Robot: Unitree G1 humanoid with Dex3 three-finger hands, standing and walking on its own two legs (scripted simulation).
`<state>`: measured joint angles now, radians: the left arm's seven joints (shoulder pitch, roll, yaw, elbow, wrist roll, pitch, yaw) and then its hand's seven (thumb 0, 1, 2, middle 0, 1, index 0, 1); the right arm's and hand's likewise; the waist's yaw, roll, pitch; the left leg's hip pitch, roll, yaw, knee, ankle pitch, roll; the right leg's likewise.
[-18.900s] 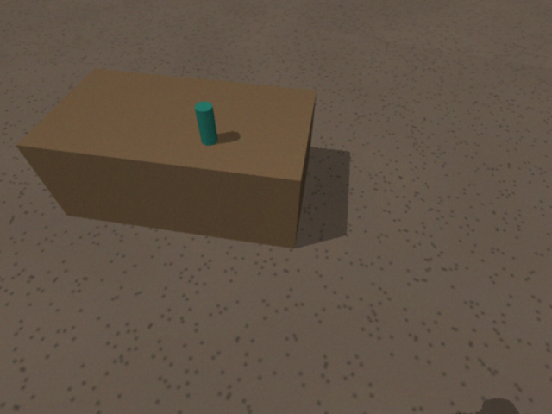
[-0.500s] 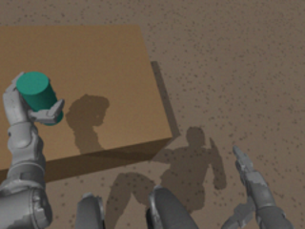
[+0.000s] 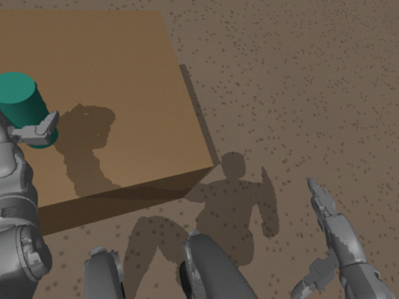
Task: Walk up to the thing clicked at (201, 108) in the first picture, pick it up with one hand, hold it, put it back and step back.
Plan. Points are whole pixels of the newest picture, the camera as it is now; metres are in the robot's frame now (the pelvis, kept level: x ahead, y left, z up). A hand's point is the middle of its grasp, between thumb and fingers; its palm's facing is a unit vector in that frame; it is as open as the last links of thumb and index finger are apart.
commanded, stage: lower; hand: left
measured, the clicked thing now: (28, 114) +0.50 +0.21 -0.04
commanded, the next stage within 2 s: loosen in 0.80 s
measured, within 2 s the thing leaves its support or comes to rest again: rests again in 0.72 s
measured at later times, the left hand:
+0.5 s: hand (41, 122) +0.52 +0.20 -0.09, palm faces +0.23 -0.97 -0.02, open 8.8 cm
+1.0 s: hand (44, 129) +0.51 +0.20 -0.12, palm faces +0.23 -0.97 -0.01, open 8.7 cm
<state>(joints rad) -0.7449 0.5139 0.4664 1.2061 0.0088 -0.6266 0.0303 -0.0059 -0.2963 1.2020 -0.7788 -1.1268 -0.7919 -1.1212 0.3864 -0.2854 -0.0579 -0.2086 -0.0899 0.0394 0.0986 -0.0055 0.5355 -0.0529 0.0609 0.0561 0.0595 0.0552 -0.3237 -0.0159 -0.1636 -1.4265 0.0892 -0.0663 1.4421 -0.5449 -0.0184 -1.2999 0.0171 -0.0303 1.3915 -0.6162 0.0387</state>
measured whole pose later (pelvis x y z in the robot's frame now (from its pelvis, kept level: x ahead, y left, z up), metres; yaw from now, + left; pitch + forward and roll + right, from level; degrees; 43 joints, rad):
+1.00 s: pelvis -0.02 +0.00 -0.05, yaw -2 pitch +34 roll -7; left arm -0.78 0.63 0.52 1.25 0.05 -0.66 0.05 -0.01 -0.27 1.16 -0.79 -1.10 -0.80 -1.09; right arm 0.40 -0.33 -0.08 -0.40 -0.09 0.01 0.14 0.00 0.53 -0.05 0.06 0.06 0.06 0.06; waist -0.42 -0.03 -0.17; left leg -1.67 0.09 -0.11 1.65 -0.58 -0.02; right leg -1.52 0.03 -0.05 1.59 -0.66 0.04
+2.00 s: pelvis -0.01 +0.01 -0.01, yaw -1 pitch +30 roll -7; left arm -0.86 0.74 0.53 1.21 0.02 -0.43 -0.08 -0.02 -0.60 0.01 -0.07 -0.02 -0.07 -0.02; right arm 0.40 -0.31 -0.03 -0.24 -0.05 0.08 0.08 -0.01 0.52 -0.05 0.06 0.06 0.06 0.06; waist -0.33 -0.01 -0.16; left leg -1.47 0.09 -0.08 1.49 -0.55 0.00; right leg -1.33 0.03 -0.03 1.41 -0.60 0.05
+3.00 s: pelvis +0.03 -0.01 +0.11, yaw +3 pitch +9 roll +0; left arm 0.42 0.20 -0.01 0.16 -0.03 0.01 0.10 -0.01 -0.49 0.09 -0.06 -0.06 -0.06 -0.06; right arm 0.43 -0.21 0.01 0.07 0.04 0.17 -0.07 0.02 -0.89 -0.90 0.20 0.30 0.20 0.30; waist 0.00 0.01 -0.13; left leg -0.67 0.05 0.01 0.92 -0.41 -0.02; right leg -0.59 -0.03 0.02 0.93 -0.49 0.03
